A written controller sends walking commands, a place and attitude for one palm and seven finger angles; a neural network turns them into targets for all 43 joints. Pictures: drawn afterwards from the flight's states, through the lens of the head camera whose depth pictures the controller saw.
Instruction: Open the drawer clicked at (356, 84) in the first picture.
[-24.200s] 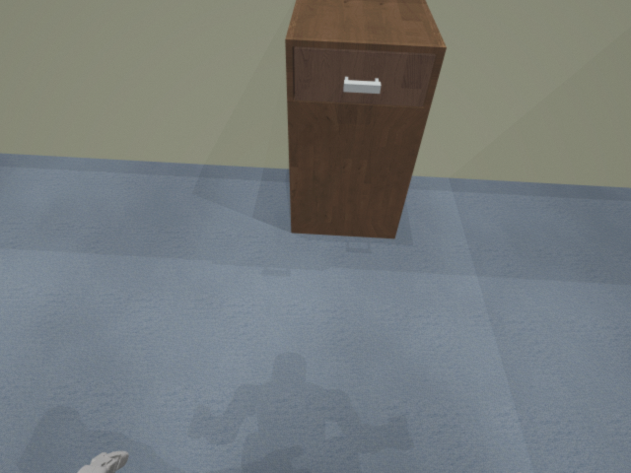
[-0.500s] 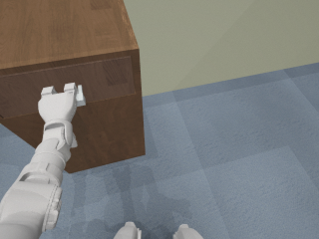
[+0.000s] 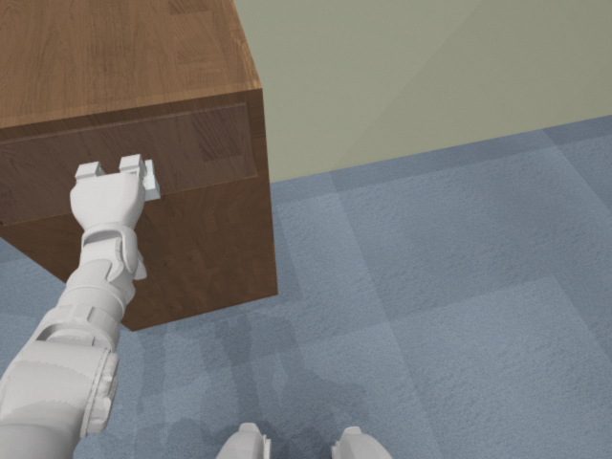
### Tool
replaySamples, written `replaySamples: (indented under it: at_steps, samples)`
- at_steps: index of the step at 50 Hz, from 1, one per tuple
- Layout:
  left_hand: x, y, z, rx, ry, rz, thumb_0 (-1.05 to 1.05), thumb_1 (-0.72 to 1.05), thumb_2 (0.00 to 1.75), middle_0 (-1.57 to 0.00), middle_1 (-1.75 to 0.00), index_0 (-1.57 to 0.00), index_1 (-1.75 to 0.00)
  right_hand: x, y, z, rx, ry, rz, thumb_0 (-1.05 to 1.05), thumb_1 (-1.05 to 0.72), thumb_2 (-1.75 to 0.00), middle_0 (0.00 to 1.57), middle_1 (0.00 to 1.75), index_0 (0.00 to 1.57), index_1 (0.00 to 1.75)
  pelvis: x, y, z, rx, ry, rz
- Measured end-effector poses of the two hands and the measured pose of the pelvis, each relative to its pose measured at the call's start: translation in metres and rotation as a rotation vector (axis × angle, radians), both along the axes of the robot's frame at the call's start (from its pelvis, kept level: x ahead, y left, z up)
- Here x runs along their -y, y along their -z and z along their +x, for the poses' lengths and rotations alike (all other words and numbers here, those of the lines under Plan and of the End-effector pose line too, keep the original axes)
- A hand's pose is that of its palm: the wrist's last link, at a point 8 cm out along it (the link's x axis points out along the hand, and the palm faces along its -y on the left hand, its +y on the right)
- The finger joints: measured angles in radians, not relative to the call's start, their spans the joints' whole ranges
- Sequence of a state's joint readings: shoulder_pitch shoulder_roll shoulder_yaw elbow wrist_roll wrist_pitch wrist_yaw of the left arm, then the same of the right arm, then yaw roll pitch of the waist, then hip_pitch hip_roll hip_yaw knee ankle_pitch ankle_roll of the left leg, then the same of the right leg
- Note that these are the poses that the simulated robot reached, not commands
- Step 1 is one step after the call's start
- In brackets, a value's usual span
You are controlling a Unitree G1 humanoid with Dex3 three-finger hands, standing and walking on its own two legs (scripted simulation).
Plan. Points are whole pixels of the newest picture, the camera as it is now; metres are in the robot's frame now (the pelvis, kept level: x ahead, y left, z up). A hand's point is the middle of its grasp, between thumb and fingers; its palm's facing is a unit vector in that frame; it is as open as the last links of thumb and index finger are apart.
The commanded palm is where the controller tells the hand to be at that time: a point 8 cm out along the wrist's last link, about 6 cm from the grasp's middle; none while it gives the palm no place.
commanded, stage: close the thumb around the handle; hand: left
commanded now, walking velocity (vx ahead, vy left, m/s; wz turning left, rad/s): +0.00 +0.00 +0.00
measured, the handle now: (118, 182) +0.50 +0.27 +0.00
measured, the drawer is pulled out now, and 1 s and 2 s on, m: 0.00 0.00 0.07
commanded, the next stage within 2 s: pull the drawer open in 0.72 s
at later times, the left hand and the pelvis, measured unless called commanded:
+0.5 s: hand (125, 219) +0.45 +0.26 -0.01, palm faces -0.03 -0.03 -1.00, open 7.9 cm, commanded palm +0.43 +0.24 +0.04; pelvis +0.01 +0.00 +0.00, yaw +0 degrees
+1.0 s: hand (126, 220) +0.45 +0.26 -0.01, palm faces -0.04 -0.03 -1.00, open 6.0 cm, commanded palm +0.42 +0.24 +0.04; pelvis +0.01 +0.00 +0.00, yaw -1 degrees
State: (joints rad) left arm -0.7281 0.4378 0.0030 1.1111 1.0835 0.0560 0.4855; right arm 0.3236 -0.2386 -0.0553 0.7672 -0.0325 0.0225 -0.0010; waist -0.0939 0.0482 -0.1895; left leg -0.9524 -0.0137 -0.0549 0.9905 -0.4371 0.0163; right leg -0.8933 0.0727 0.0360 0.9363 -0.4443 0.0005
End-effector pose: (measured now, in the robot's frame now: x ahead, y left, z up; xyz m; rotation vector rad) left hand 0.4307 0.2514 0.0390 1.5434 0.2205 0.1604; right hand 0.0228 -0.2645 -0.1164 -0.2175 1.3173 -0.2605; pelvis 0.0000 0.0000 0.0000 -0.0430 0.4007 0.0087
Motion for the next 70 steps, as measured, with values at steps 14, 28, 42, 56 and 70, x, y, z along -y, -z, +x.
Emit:
replaySamples:
  at_steps: [14, 28, 42, 56, 70]
  samples:
    - [0.0, -0.001, 0.001, -0.005, -0.005, -0.004, 0.0, -0.19, 0.43, -0.33, -1.24, -0.33, -1.23, 0.003, -0.001, 0.007, 0.011, -0.001, -0.001, 0.01, -0.91, -0.9, 0.2, 0.3, 0.2, 0.3, 0.003, -0.001, 0.003, 0.0, 0.001, 0.002]
    - [-0.001, -0.002, 0.0, 0.004, 0.006, -0.002, 0.0, 0.53, 0.74, -0.38, -1.31, -0.39, -1.31, 0.001, 0.0, 0.014, 0.02, -0.004, 0.008, 0.01, -0.91, -0.9, 0.2, 0.3, 0.2, 0.3, 0.002, -0.001, 0.006, 0.0, 0.002, 0.002]
    - [0.0, -0.001, 0.001, -0.002, 0.001, 0.005, 0.0, 0.66, 0.79, -0.37, -1.35, -0.38, -1.35, -0.001, 0.0, 0.011, 0.015, -0.007, 0.005, 0.01, -0.91, -0.9, 0.2, 0.3, 0.2, 0.3, 0.0, -0.001, 0.003, 0.0, -0.002, 0.0]
    - [0.001, -0.001, -0.006, 0.0, 0.003, -0.013, 0.0, 0.69, 0.76, -0.32, -1.35, -0.35, -1.35, -0.006, -0.006, 0.013, 0.017, 0.025, 0.021, 0.01, -0.91, -0.9, 0.2, 0.3, 0.2, 0.3, -0.004, -0.008, 0.013, 0.015, 0.018, 0.002]
    - [0.007, 0.0, -0.034, 0.015, 0.005, -0.024, 0.0, 0.69, 0.77, -0.3, -1.35, -0.36, -1.34, -0.014, -0.018, 0.081, 0.15, -0.024, 0.038, 0.01, -0.91, -0.9, 0.2, 0.3, 0.2, 0.3, -0.008, -0.018, 0.033, 0.056, 0.015, 0.004]
